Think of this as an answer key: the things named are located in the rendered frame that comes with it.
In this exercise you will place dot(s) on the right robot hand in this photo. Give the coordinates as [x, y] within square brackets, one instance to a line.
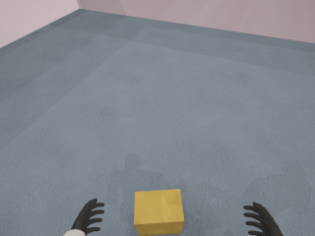
[267, 223]

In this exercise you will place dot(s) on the carton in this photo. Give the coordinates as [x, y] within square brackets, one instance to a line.
[158, 212]

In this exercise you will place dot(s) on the left robot hand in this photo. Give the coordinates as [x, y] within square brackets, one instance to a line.
[83, 219]

